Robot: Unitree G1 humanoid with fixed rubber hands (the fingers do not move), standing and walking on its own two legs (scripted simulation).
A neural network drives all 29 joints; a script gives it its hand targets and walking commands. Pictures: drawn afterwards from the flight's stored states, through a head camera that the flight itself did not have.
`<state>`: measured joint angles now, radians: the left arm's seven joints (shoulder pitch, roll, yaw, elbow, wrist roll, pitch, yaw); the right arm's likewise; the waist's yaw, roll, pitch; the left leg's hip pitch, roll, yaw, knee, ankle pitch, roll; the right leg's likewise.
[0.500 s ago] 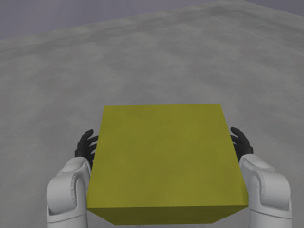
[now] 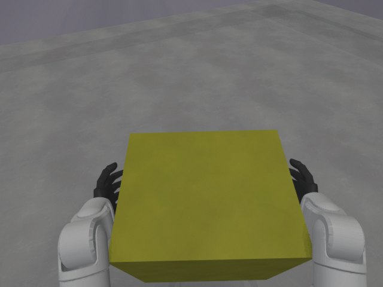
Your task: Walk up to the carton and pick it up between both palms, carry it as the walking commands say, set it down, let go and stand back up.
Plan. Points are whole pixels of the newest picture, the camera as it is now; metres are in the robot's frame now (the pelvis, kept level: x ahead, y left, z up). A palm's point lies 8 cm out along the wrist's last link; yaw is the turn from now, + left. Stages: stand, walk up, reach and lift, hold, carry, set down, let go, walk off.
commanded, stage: carry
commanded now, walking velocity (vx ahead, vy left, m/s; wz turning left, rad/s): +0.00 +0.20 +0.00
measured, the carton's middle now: (204, 213) +0.26 +0.00 +0.02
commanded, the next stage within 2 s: none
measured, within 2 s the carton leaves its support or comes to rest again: neither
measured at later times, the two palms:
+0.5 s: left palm (82, 216) +0.22 +0.22 +0.09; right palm (285, 208) +0.24 -0.16 +0.08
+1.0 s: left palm (84, 220) +0.22 +0.22 +0.09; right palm (291, 216) +0.22 -0.16 +0.08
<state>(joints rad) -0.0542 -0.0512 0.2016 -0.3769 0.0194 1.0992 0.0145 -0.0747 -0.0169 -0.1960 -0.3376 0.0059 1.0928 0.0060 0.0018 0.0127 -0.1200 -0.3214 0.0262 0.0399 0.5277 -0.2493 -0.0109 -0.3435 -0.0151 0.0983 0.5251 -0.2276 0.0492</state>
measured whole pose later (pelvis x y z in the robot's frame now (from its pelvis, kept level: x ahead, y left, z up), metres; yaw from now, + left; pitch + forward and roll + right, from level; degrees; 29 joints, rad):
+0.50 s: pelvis -0.01 +0.03 -0.01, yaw +1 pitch +3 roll +1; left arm -0.02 -0.06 0.22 -0.50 -0.02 1.17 0.03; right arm -0.03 0.00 -0.20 -0.49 0.02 1.17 -0.01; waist 0.02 0.01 -0.10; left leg -0.40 -0.04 0.06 0.64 -0.29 0.04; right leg -0.43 -0.08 0.12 0.65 -0.28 0.10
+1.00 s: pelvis -0.02 +0.03 -0.01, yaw +0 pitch +3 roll +1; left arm -0.03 -0.08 0.23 -0.49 -0.02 1.17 0.02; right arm -0.05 0.00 -0.20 -0.48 0.02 1.18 -0.01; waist 0.00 0.02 -0.08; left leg -0.42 -0.03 0.07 0.65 -0.28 0.05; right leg -0.44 -0.11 0.05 0.64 -0.24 0.10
